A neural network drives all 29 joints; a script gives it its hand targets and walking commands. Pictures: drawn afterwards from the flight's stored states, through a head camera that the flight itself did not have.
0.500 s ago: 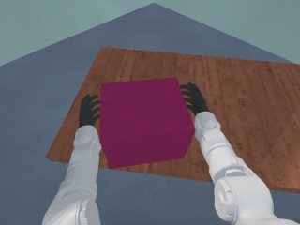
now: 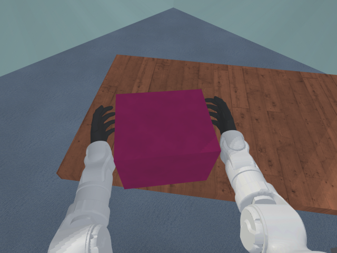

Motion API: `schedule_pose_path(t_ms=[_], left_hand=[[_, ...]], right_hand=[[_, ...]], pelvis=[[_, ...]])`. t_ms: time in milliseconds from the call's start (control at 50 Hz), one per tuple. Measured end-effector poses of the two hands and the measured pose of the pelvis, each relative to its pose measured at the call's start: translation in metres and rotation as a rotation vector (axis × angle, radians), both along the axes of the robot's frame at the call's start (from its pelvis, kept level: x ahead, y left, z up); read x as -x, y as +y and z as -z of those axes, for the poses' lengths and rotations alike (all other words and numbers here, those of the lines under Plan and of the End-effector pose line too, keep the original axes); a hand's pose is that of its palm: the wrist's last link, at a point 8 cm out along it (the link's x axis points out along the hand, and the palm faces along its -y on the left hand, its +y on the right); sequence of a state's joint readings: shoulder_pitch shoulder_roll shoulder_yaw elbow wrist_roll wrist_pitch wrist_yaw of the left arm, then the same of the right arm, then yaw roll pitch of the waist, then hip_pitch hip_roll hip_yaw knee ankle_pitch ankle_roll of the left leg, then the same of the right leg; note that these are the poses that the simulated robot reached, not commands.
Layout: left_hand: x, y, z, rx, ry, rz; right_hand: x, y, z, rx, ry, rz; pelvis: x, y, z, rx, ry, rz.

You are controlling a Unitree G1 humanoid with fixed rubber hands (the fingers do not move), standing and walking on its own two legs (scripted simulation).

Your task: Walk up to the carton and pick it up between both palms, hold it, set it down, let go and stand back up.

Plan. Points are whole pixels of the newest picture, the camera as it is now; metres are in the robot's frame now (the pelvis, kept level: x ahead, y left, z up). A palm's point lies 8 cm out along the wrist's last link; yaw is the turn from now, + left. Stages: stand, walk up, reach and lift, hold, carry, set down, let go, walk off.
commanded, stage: reach and lift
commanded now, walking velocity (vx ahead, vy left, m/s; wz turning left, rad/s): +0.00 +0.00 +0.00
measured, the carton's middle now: (163, 139) +0.39 +0.09 +0.03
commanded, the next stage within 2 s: none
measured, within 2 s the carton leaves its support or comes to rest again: neither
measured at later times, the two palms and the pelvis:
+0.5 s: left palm (94, 138) +0.33 +0.24 +0.08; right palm (228, 133) +0.40 -0.07 +0.09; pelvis -0.02 +0.01 +0.00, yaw +0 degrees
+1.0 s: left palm (99, 119) +0.36 +0.23 +0.11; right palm (238, 123) +0.40 -0.08 +0.12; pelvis -0.01 +0.02 +0.00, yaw +0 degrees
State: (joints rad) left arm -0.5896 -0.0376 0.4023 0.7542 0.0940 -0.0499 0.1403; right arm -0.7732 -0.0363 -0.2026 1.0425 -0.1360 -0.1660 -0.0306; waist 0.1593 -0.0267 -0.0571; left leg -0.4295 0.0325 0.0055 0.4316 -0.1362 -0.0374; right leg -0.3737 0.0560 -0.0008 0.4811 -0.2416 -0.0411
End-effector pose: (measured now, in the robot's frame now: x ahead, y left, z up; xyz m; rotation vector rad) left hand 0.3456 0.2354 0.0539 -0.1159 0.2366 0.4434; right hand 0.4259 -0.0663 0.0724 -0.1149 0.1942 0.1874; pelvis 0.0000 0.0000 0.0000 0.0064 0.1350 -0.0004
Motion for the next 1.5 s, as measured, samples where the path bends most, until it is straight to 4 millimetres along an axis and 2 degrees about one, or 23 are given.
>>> schedule_pose_path(t_ms=[260,420,640,840,980,1100,1200,1280,1340,1500], left_hand=[[0.015,-0.001,-0.008,-0.008,-0.002,0.025],[0.018,0.000,-0.016,-0.018,0.005,0.043],[0.009,-0.001,-0.030,-0.065,0.021,0.086],[-0.007,-0.005,-0.055,-0.091,-0.019,0.122],[-0.015,-0.006,-0.056,-0.076,0.007,0.154],[-0.021,-0.007,-0.076,-0.088,-0.037,0.179],[-0.022,-0.007,-0.077,-0.071,-0.010,0.206],[-0.022,-0.008,-0.086,-0.081,-0.017,0.224],[-0.020,-0.009,-0.094,-0.085,-0.032,0.232],[-0.012,-0.008,-0.099,-0.078,-0.028,0.245]], right_hand=[[0.023,-0.003,-0.001,-0.006,-0.002,0.026],[0.030,-0.003,-0.011,-0.022,0.005,0.045],[0.031,-0.006,-0.022,-0.081,0.022,0.088],[0.025,-0.012,-0.048,-0.121,-0.015,0.129],[0.027,-0.014,-0.049,-0.126,0.011,0.170],[0.029,-0.015,-0.065,-0.148,-0.031,0.194],[0.035,-0.016,-0.069,-0.139,-0.007,0.223],[0.040,-0.017,-0.075,-0.149,-0.014,0.239],[0.045,-0.018,-0.081,-0.160,-0.029,0.247],[0.057,-0.018,-0.089,-0.165,-0.024,0.264]], pelvis=[[0.015,0.005,0.000,0.005,-0.021,0.000],[0.019,0.008,0.001,0.006,-0.027,-0.002],[0.019,0.012,0.000,0.007,-0.026,-0.004],[0.014,0.016,0.000,0.010,-0.021,-0.006],[0.011,0.022,-0.001,0.015,-0.019,-0.008],[0.010,0.028,-0.002,0.019,-0.020,-0.011],[0.009,0.033,-0.003,0.023,-0.042,-0.013],[0.009,0.037,-0.003,0.024,-0.052,-0.015],[0.011,0.039,-0.003,0.025,-0.060,-0.016],[0.017,0.041,-0.003,0.027,-0.080,-0.017]])
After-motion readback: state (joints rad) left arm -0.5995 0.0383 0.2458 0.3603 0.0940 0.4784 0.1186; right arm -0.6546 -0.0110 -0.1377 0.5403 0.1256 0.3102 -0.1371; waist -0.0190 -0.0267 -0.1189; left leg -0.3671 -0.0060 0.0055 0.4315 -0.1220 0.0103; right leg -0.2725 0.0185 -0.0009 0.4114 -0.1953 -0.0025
